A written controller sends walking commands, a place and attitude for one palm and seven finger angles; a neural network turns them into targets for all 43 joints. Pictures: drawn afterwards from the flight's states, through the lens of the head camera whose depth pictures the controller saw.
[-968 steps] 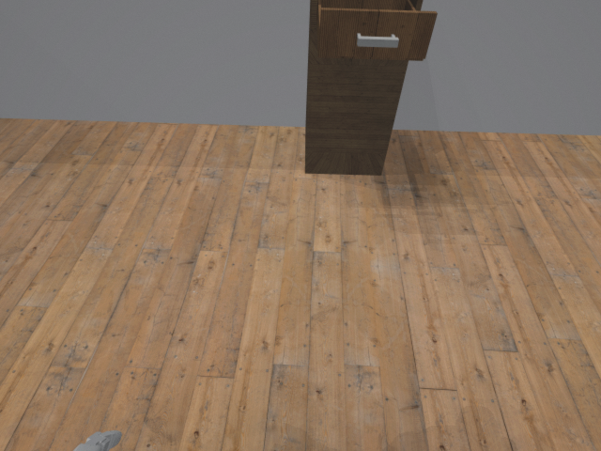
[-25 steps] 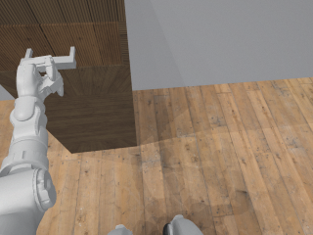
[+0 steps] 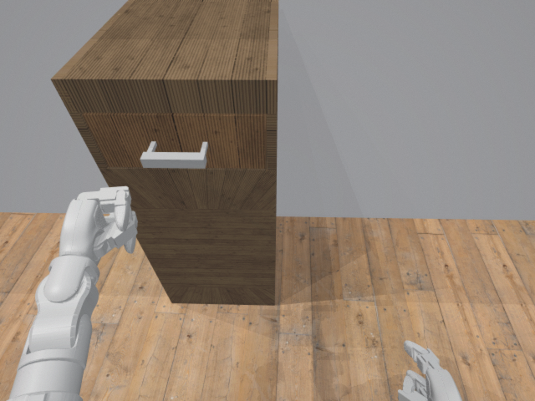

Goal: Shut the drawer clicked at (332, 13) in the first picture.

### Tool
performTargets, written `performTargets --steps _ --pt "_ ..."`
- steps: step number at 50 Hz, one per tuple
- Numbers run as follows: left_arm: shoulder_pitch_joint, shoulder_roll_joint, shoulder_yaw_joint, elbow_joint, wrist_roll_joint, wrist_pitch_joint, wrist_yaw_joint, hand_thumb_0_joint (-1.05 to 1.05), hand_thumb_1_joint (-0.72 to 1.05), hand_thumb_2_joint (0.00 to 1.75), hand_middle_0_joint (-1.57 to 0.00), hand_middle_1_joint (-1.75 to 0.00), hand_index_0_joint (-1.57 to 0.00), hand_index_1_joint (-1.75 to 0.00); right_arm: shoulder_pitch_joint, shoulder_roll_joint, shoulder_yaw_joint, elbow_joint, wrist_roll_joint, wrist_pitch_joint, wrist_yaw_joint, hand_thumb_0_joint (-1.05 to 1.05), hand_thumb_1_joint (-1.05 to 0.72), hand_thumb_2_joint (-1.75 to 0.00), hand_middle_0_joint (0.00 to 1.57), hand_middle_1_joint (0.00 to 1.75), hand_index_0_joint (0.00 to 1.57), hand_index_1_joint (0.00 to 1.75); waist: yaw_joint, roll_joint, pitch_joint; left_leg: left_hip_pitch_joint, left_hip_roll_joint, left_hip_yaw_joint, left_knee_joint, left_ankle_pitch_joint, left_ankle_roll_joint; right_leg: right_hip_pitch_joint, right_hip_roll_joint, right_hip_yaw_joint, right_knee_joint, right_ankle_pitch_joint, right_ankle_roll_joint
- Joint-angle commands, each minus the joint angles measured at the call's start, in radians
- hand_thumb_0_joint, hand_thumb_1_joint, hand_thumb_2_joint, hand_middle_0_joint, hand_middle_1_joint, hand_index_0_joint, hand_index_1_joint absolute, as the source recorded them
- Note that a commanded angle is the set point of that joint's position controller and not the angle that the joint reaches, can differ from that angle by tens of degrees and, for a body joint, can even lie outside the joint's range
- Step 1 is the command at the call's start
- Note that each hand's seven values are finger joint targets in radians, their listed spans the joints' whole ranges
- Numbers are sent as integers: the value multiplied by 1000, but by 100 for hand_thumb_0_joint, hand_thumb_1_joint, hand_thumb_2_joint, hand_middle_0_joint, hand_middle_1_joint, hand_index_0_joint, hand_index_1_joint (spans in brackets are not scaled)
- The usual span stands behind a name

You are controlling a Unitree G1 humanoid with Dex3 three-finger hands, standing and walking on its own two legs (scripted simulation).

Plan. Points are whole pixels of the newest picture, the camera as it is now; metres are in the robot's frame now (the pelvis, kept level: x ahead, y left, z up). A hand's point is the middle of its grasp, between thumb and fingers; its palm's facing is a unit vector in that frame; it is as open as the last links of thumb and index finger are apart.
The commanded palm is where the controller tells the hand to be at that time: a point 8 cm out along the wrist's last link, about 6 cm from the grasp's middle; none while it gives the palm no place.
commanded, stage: draw the hand back to the body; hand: left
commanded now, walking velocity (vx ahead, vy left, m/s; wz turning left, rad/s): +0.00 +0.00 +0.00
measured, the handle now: (176, 153) +0.57 +0.23 +0.05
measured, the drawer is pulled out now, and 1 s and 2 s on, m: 0.00 0.00 0.00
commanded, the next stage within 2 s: step back with the hand held close in 0.80 s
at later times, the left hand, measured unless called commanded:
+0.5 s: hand (64, 289) +0.20 +0.23 +0.16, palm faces +0.36 -0.87 -0.35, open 3.2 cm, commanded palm +0.15 +0.27 +0.18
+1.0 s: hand (34, 311) +0.17 +0.23 +0.18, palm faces +0.42 -0.81 -0.40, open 3.3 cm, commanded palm +0.12 +0.27 +0.19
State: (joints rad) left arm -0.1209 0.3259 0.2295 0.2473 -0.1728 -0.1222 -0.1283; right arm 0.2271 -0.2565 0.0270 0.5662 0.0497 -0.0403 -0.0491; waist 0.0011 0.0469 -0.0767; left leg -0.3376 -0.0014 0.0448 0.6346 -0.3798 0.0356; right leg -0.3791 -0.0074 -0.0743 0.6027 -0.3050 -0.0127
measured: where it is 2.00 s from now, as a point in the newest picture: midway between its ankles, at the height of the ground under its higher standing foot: outside the picture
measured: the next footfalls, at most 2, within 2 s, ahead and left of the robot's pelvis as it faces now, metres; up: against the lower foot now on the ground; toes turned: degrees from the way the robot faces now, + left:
none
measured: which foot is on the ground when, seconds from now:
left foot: down 0.00-1.00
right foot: down 0.00-1.00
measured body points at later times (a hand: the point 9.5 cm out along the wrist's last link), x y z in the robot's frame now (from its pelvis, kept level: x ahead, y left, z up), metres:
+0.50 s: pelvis -0.01 +0.00 +0.02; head -0.03 -0.03 +0.47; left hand +0.18 +0.28 +0.18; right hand +0.17 -0.22 -0.07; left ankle -0.03 +0.09 -0.73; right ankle +0.00 -0.11 -0.73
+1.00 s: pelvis -0.01 -0.01 +0.02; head -0.03 -0.03 +0.47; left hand +0.14 +0.28 +0.20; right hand +0.18 -0.22 -0.07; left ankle -0.03 +0.09 -0.73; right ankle +0.00 -0.11 -0.73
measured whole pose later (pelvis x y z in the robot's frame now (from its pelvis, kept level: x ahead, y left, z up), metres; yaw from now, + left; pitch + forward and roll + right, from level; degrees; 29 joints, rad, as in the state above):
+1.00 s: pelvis -0.01 -0.01 +0.02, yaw +1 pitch -4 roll -1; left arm 0.51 0.33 0.31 -0.45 -0.05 -0.15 0.11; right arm 0.21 -0.22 0.03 0.61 0.00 -0.12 -0.06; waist 0.05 0.07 0.02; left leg -0.09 0.01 0.03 0.44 -0.28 0.02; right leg -0.12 0.01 -0.09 0.40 -0.21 -0.02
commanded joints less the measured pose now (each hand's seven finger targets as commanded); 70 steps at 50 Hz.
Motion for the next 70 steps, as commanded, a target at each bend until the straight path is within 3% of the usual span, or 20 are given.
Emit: performTargets --steps 1,2,4,11,15,18,22,26,30,33,37,46,47,48,50,54,60,62,67,70 --pt "-114 165 28 -351 54 -24 149 0 90 90 -140 -160 -140 -160 -87 -110 -35 -130 -4 -56 -14 0 -90 -90 20 30 20 30 9 -24 -127 113 30 -58 -174 320 -11 205 -15 48 -128 262 -22" --pt "-74 182 43 -351 59 -17 165 0 90 90 -140 -160 -140 -160 -94 -113 -34 -121 -7 -52 -17 0 -90 -90 20 30 20 30 14 -60 -105 108 30 -54 -187 312 -7 222 -11 50 -144 258 -21" --pt "-74 176 47 -390 71 -11 189 0 90 90 -140 -160 -140 -160 -110 -104 -28 -117 -8 -46 -22 0 -90 -90 20 30 20 30 9 -45 -81 132 25 -44 -214 282 -7 240 -12 56 -170 241 -18" --pt "-2 157 33 -592 99 -23 231 0 90 90 -140 -160 -140 -160 -144 -86 -18 -112 -24 -76 -24 0 -90 -90 20 30 20 30 19 63 -55 230 22 -62 -285 299 -16 294 -6 49 -226 217 -24" --pt "152 152 52 -657 100 -24 237 0 90 90 -140 -160 -140 -160 -150 -84 -22 -109 -33 -91 -16 0 -90 -90 20 30 20 30 32 29 -39 244 23 -60 -299 328 -18 327 -1 48 -245 238 -22" --pt "270 144 69 -663 97 -22 232 0 90 90 -140 -160 -140 -160 -161 -83 -24 -109 -36 -90 -8 0 -90 -90 20 30 20 30 40 -27 26 212 23 -64 -312 305 -17 329 1 44 -258 217 -20" --pt "398 175 132 -735 95 -27 231 0 90 90 -140 -160 -140 -160 -163 -83 -32 -111 -42 -89 -4 0 -90 -90 20 30 20 30 55 -28 26 205 21 -58 -304 326 -14 354 -2 50 -262 244 -19" --pt "483 181 157 -870 99 -43 237 0 90 90 -140 -160 -140 -160 -164 -69 -37 -126 -41 -103 -2 0 -90 -90 20 30 20 30 59 39 -4 222 21 -48 -292 340 -16 359 -6 57 -256 258 -17" --pt "578 180 168 -939 101 -49 247 0 90 90 -140 -160 -140 -160 -158 -66 -39 -131 -40 -127 -7 0 -90 -90 20 30 20 30 61 15 31 211 23 -55 -288 307 -17 333 0 55 -266 222 -16" --pt "572 150 141 -910 108 -45 247 0 90 90 -140 -160 -140 -160 -152 -67 -39 -116 -39 -136 -12 0 -90 -90 20 30 20 30 46 5 110 198 23 -56 -291 262 -16 279 2 55 -283 173 -15" --pt "537 143 137 -844 112 -46 252 0 90 90 -140 -160 -140 -160 -143 -72 -45 -101 -36 -137 -24 0 -90 -90 20 30 20 30 37 -37 151 196 23 -55 -291 193 -5 232 -1 60 -307 91 -12" --pt "561 173 168 -923 113 -64 266 0 90 90 -140 -160 -140 -160 -147 -60 -40 -105 -46 -165 -23 0 -90 -90 20 30 20 30 63 41 20 219 14 -56 -281 280 -11 331 -12 62 -266 201 -16" --pt "377 338 347 -1020 108 -121 276 0 90 90 -140 -160 -140 -160 -128 -72 -29 -156 -37 -139 -19 0 -90 -90 20 30 20 30 27 76 134 130 27 -77 -284 200 5 254 -55 163 -313 227 -17" --pt "491 260 294 -930 109 -127 266 0 90 90 -140 -160 -140 -160 -126 -61 -41 -120 -43 -127 -20 0 -90 -90 20 30 20 30 22 -39 123 125 31 -86 -249 200 9 229 -81 175 -329 239 -19" --pt "617 175 224 -856 117 -112 253 0 90 90 -140 -160 -140 -160 -121 -68 -54 -123 -49 -96 -12 0 -90 -90 20 30 20 30 10 -97 96 162 35 -74 -226 261 8 215 -91 169 -326 303 -18" --pt "705 144 196 -853 120 -113 247 0 90 90 -140 -160 -140 -160 -128 -82 -72 -134 -49 -57 -7 0 -90 -90 20 30 20 30 7 -9 -1 148 57 -67 -236 376 4 264 -89 124 -250 411 -5" --pt "759 220 264 -971 119 -123 266 0 90 90 -140 -160 -140 -160 -138 -78 -88 -178 -39 -21 -16 0 -90 -90 20 30 20 30 14 -49 -109 97 72 -92 -226 462 0 322 -81 104 -163 494 1" --pt "753 245 280 -1017 117 -126 271 0 90 90 -140 -160 -140 -160 -145 -80 -88 -187 -39 -18 -25 0 -90 -90 20 30 20 30 16 -21 -114 74 72 -104 -228 463 -1 318 -77 104 -144 489 3" --pt "765 220 262 -1030 128 -127 275 0 90 90 -140 -160 -140 -160 -134 -85 -89 -192 -43 -25 -34 0 -90 -90 20 30 20 30 15 54 -71 -17 102 -138 -273 417 13 311 -39 87 -76 411 17" --pt "752 204 257 -998 136 -129 276 0 90 90 -140 -160 -140 -160 -127 -89 -90 -188 -43 -34 -34 0 -90 -90 20 30 20 30 12 59 -23 -151 132 -153 -316 237 39 346 -27 96 -24 320 22"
